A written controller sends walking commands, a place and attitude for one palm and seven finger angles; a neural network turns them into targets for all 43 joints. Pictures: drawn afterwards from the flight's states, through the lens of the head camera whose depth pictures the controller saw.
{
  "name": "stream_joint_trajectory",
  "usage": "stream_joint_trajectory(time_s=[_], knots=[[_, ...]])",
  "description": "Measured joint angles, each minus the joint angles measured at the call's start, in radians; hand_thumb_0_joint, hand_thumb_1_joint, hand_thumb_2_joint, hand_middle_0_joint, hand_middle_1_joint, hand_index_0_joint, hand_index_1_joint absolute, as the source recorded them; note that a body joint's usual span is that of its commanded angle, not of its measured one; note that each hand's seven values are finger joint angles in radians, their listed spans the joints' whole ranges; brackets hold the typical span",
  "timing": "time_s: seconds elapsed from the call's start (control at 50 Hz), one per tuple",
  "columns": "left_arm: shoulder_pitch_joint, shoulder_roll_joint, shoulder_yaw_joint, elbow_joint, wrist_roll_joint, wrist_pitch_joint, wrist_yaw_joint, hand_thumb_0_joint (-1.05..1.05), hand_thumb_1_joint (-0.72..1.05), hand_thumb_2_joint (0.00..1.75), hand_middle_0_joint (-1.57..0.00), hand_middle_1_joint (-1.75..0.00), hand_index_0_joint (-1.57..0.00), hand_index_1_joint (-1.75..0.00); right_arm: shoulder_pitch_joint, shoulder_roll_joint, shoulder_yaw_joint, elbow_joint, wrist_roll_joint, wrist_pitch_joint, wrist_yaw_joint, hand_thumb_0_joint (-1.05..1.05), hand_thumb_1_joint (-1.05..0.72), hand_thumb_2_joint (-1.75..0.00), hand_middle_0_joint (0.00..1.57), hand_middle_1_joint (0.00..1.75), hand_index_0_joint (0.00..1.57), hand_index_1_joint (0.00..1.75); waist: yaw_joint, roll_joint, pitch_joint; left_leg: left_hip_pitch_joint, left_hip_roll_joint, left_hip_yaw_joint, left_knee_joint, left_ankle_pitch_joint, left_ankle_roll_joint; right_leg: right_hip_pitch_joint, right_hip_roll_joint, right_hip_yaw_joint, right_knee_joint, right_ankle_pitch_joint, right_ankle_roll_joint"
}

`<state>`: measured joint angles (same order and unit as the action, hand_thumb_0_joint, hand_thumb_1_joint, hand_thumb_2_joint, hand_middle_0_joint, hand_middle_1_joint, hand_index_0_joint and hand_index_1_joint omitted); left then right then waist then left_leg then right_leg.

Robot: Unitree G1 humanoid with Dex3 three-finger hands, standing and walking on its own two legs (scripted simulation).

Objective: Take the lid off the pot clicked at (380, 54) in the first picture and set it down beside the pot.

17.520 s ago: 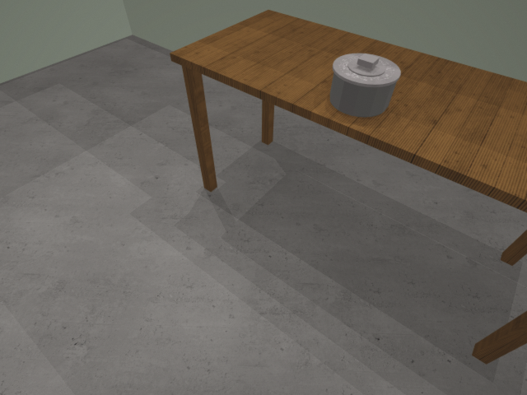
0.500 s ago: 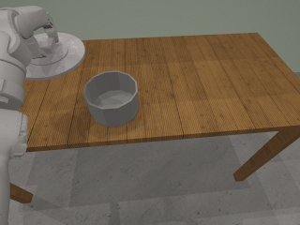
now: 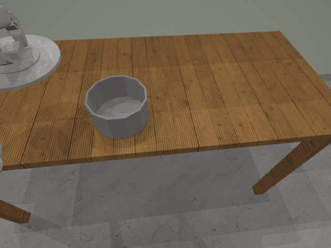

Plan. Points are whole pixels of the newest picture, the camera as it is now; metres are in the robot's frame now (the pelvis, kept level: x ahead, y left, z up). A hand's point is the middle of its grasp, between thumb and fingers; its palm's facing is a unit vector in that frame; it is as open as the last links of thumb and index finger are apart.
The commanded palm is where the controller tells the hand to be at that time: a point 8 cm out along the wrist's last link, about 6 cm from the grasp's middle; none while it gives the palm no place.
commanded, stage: move the lid sideways beside the pot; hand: left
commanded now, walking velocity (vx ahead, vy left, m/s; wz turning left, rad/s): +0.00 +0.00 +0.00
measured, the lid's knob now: (9, 50) +0.49 +0.33 +0.21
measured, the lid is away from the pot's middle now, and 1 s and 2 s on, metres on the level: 0.20 0.22 0.22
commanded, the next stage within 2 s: lower the lid onto the table in 0.38 s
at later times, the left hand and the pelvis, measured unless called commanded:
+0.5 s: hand out of the picture +0.45 +0.36 +0.22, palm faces -0.30 -0.12 -0.95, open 8.2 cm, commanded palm +0.47 +0.35 +0.30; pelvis +0.00 +0.00 +0.00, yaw +0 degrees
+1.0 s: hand out of the picture +0.46 +0.35 +0.20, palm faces -0.34 -0.14 -0.93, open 8.2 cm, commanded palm +0.47 +0.35 +0.27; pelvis +0.00 +0.01 +0.00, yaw +0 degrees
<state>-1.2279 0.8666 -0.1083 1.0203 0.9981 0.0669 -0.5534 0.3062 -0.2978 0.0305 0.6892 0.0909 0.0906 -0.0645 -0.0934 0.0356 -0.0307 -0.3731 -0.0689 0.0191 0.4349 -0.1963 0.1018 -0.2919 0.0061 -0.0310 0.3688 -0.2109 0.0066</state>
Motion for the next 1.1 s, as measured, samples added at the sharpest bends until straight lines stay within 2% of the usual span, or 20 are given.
stream_joint_trajectory(time_s=[0.1, 0.18, 0.28, 0.44, 0.7, 0.92, 1.04, 1.1], knots=[[-0.015, 0.026, 0.0, 0.039, -0.012, -0.002, -0.008, 0.01, 0.27, 0.87, -0.85, -1.1, -0.51, -0.89, -0.015, 0.0, 0.006, 0.007, 0.008, 0.011, 0.001, 0.01, -0.91, -0.9, 0.2, 0.29, 0.2, 0.3, 0.004, -0.004, -0.001, -0.006, 0.003, -0.002, 0.011, -0.009, 0.0, -0.001, 0.004, -0.002, 0.0, -0.004, 0.001], [-0.01, 0.047, -0.002, 0.033, 0.003, -0.009, -0.014, 0.01, 0.27, 0.87, -0.85, -1.1, -0.51, -0.89, -0.026, -0.001, 0.008, 0.002, 0.01, 0.014, -0.001, 0.01, -0.91, -0.9, 0.2, 0.29, 0.2, 0.3, 0.006, -0.006, 0.005, -0.014, 0.005, -0.005, 0.017, -0.012, -0.002, -0.005, 0.005, -0.004, 0.0, -0.004, -0.001], [0.012, 0.069, 0.032, 0.006, 0.002, -0.038, -0.011, 0.01, 0.27, 0.87, -0.86, -1.1, -0.51, -0.89, -0.033, -0.002, 0.009, -0.008, 0.008, 0.019, -0.006, 0.01, -0.91, -0.9, 0.2, 0.29, 0.2, 0.3, 0.01, -0.004, 0.006, -0.02, 0.004, -0.008, 0.019, -0.013, -0.001, -0.009, 0.005, -0.007, -0.001, -0.005, 0.0], [-0.011, 0.07, 0.001, 0.026, -0.007, -0.037, -0.019, 0.01, 0.27, 0.87, -0.85, -1.1, -0.51, -0.89, -0.041, 0.0, 0.009, 0.0, 0.013, 0.03, -0.002, 0.01, -0.91, -0.9, 0.2, 0.29, 0.2, 0.3, 0.017, -0.003, 0.002, -0.03, 0.002, -0.013, 0.03, -0.017, 0.0, -0.015, 0.004, -0.013, 0.005, -0.008, 0.001], [-0.033, 0.055, -0.004, 0.081, -0.006, -0.028, -0.012, 0.01, 0.27, 0.87, -0.85, -1.1, -0.51, -0.89, -0.022, -0.001, 0.012, 0.003, 0.015, 0.019, 0.002, 0.01, -0.91, -0.9, 0.2, 0.29, 0.2, 0.3, -0.003, -0.003, 0.008, -0.042, 0.001, -0.008, 0.037, -0.017, 0.005, -0.028, 0.002, -0.009, 0.013, -0.007, 0.005], [-0.003, 0.054, 0.03, 0.099, -0.003, -0.054, 0.003, 0.01, 0.27, 0.87, -0.85, -1.1, -0.5, -0.89, 0.004, -0.003, 0.012, 0.002, 0.011, 0.022, 0.001, 0.01, -0.91, -0.9, 0.2, 0.29, 0.2, 0.3, -0.019, -0.006, 0.006, -0.052, 0.004, 0.002, 0.047, -0.023, 0.008, -0.041, 0.004, 0.002, 0.023, -0.009, 0.006], [0.028, 0.058, 0.057, 0.084, -0.001, -0.073, 0.013, 0.01, 0.27, 0.87, -0.85, -1.1, -0.5, -0.89, 0.012, -0.004, 0.007, -0.004, 0.006, 0.022, 0.001, 0.01, -0.91, -0.9, 0.2, 0.29, 0.2, 0.3, -0.02, -0.006, 0.002, -0.057, 0.004, 0.003, 0.052, -0.025, 0.008, -0.046, 0.004, 0.003, 0.026, -0.01, 0.006], [0.03, 0.062, 0.049, 0.096, -0.008, -0.072, 0.014, 0.01, 0.27, 0.87, -0.85, -1.1, -0.5, -0.89, 0.009, -0.004, 0.005, -0.005, 0.008, 0.026, 0.003, 0.01, -0.91, -0.9, 0.2, 0.29, 0.2, 0.3, -0.019, -0.008, 0.0, -0.061, 0.005, 0.003, 0.057, -0.028, 0.009, -0.049, 0.005, 0.003, 0.03, -0.012, 0.007]])
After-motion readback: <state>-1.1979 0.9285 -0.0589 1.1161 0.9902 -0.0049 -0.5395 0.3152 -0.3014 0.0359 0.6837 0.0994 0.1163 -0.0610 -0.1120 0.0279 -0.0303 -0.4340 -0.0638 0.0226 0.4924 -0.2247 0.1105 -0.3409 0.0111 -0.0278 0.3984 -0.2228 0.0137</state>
